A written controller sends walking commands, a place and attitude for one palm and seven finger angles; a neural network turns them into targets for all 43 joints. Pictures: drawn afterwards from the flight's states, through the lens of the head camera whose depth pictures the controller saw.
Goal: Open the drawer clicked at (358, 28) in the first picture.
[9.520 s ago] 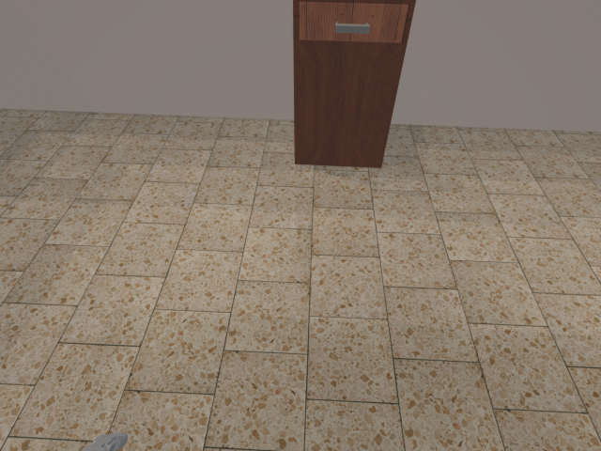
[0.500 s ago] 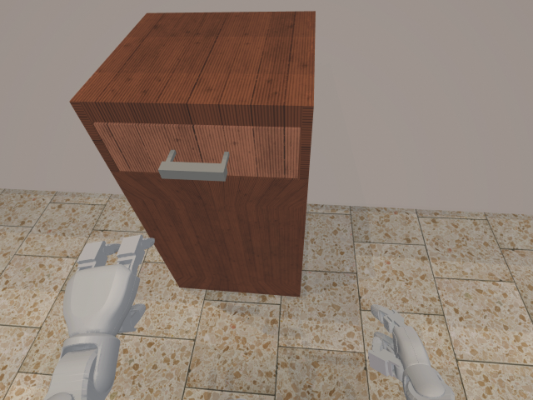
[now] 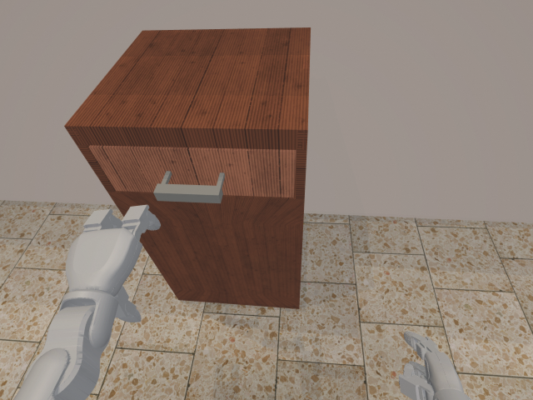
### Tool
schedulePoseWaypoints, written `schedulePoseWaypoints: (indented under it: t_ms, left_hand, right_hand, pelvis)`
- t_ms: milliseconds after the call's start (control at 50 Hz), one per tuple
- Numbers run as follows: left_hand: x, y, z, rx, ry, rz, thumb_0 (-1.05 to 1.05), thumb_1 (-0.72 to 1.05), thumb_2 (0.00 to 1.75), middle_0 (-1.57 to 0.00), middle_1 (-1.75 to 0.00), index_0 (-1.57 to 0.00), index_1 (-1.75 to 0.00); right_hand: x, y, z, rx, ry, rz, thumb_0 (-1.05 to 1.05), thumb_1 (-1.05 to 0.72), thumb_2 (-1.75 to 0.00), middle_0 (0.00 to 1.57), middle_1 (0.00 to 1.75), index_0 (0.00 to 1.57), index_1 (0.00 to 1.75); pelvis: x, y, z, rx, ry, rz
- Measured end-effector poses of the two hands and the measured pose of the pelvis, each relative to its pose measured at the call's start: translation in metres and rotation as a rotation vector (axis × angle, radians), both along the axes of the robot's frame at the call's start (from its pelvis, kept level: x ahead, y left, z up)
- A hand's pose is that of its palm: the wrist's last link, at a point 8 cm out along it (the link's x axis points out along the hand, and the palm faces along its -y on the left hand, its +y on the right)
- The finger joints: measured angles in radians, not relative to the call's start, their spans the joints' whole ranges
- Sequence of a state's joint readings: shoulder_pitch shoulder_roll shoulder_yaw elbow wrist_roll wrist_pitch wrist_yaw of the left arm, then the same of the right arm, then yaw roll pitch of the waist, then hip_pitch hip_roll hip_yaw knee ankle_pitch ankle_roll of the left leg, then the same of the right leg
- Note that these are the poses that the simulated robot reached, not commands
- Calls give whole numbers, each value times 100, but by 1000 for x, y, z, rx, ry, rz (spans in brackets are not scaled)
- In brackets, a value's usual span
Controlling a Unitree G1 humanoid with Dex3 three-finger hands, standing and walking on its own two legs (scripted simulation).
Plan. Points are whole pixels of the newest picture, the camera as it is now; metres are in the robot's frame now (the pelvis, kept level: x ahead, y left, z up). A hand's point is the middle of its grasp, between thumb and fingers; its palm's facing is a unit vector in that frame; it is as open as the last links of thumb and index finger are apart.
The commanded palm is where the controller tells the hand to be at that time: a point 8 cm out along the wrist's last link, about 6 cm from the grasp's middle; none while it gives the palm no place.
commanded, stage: raise the hand with hooked fingers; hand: left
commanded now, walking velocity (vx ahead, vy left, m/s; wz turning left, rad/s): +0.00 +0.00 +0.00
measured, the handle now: (191, 185) +0.52 +0.23 -0.02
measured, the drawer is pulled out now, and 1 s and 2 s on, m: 0.00 0.00 0.00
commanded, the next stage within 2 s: move the hooked fingers above the handle in 0.62 s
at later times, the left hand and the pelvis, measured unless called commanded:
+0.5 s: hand (129, 261) +0.28 +0.23 +0.08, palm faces -0.01 -0.09 -1.00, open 13.8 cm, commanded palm +0.26 +0.24 +0.15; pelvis -0.02 +0.00 +0.01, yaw +0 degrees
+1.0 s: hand (138, 245) +0.30 +0.23 +0.08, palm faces +0.01 -0.05 -1.00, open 13.8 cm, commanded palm +0.29 +0.24 +0.14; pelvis -0.03 +0.00 +0.01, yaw +1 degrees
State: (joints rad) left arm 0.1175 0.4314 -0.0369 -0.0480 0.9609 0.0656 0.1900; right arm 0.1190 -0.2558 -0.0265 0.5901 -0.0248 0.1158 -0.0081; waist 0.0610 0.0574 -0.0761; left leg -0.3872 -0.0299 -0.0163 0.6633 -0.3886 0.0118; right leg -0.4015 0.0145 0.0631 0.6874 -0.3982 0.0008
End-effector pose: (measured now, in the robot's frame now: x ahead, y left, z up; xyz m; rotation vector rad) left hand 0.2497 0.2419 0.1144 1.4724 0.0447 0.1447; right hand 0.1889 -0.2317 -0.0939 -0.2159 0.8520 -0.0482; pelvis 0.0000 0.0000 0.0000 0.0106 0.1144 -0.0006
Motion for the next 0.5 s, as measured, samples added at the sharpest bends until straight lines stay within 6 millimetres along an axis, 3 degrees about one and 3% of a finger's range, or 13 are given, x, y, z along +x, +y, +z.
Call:
schedulePoseWaypoints:
  t_ms: [140,280,500]
  left_hand:
    - [14,-4,22,27,-4,-44,0,-46,31,-32,-118,-31,-118]
    - [25,2,39,26,8,-27,0,-48,30,-32,-119,-32,-119]
    - [6,-9,23,5,71,-125,0,-48,30,-32,-120,-31,-120]
  right_hand:
    - [5,8,9,19,-21,18,1,-91,-90,20,29,20,30]
    - [-7,11,8,36,3,18,1,-91,-90,20,30,20,30]
    - [-41,1,1,15,64,-6,1,-91,-90,20,30,20,30]
  pelvis:
    - [-5,-3,5,1,-29,6]
    - [-12,-5,9,0,-48,13]
    - [-22,-3,11,2,-55,3]
